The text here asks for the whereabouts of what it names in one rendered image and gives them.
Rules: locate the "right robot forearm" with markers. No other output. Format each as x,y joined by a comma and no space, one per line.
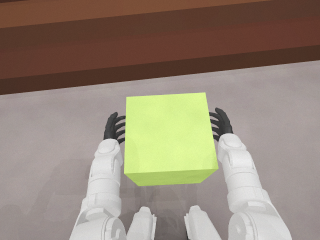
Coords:
245,192

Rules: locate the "robot right upper arm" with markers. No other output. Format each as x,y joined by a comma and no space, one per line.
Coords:
248,225

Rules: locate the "right robot hand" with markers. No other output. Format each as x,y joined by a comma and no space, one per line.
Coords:
223,123

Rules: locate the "carton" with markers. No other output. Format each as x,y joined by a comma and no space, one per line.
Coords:
168,139

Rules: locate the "robot left upper arm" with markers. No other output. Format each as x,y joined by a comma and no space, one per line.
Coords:
106,228

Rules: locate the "left robot hand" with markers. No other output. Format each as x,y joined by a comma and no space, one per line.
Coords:
111,128

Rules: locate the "left robot forearm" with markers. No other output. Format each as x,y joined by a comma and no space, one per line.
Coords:
102,198

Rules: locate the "left robot shin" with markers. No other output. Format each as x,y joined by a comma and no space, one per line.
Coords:
144,209

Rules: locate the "left robot thigh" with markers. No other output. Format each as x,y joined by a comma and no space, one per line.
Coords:
142,227

